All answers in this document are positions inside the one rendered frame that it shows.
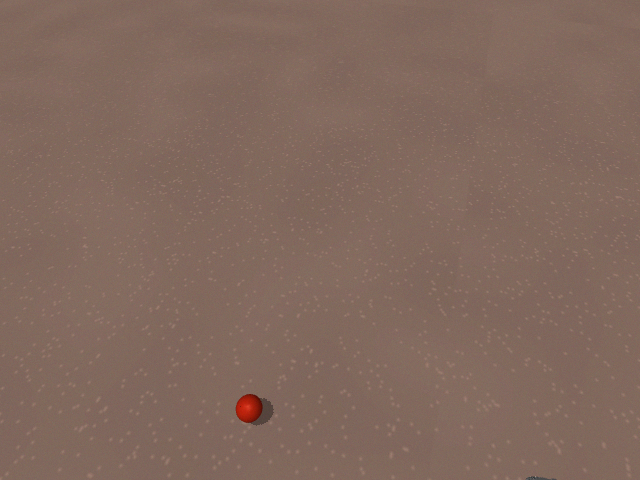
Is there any ball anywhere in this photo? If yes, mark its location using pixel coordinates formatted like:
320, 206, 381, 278
236, 394, 262, 423

